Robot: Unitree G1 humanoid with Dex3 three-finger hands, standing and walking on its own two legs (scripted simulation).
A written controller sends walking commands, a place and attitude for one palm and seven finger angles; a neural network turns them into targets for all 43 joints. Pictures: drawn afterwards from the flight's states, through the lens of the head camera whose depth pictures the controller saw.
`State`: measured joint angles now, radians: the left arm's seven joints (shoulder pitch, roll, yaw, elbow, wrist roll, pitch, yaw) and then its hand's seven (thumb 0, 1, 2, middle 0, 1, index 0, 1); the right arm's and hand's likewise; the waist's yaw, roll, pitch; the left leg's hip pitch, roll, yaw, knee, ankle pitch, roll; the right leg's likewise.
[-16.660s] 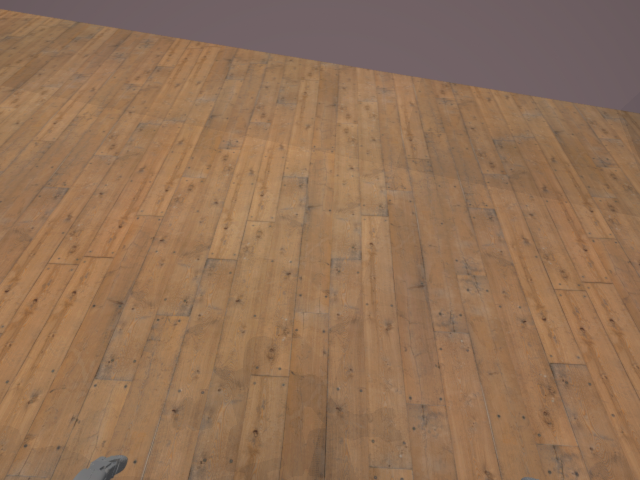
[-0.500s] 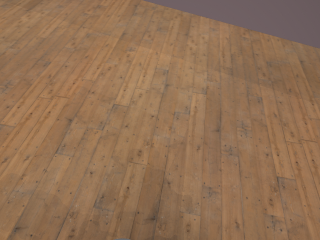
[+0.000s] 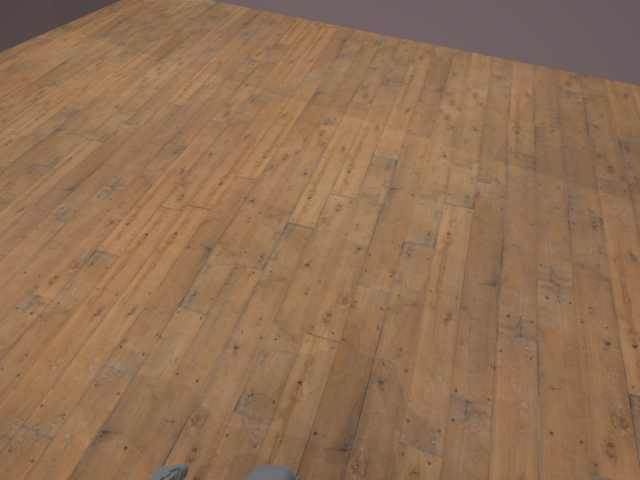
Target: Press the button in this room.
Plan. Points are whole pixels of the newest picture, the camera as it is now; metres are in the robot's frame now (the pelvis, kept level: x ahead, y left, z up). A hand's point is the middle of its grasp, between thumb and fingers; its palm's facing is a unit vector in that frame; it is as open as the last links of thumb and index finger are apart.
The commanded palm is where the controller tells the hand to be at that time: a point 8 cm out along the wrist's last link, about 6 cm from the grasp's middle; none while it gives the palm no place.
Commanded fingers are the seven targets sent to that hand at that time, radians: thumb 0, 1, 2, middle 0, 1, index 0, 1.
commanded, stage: turn or walk to find it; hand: left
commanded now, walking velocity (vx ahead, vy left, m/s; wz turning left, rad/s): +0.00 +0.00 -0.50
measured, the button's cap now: out of the picture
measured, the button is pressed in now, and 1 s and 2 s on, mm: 0 0 0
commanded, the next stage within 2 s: none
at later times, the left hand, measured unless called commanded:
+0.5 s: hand out of the picture +0.02 +0.21 -0.17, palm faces -0.10 -0.97 -0.23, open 7.3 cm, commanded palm none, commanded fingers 0.00 0.90 0.90 -0.20 -0.30 -0.20 -0.30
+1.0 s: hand out of the picture +0.09 +0.16 -0.17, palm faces -0.38 -0.90 -0.22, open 7.3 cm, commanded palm none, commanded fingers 0.00 0.90 0.90 -0.20 -0.30 -0.20 -0.30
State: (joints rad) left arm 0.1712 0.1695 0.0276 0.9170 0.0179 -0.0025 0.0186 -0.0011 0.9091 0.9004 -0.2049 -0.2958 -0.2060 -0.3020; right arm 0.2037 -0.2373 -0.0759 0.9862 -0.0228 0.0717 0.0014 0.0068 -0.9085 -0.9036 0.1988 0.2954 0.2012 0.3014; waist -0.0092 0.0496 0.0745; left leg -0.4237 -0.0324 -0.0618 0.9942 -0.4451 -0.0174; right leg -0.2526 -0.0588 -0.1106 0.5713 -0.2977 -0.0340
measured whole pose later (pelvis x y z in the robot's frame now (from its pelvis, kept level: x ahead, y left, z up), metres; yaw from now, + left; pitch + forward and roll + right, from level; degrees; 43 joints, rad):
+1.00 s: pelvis -0.07 +0.01 +0.00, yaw -26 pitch +0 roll +0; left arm 0.17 0.23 0.06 0.93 0.03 0.04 -0.01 0.00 0.91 0.90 -0.21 -0.30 -0.21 -0.30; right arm 0.15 -0.24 -0.05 0.92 -0.01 0.05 -0.02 0.01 -0.91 -0.90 0.20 0.30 0.20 0.30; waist 0.02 -0.02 0.08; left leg -0.35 0.04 0.03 0.76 -0.41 -0.05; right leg -0.32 0.04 0.05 0.53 -0.21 -0.02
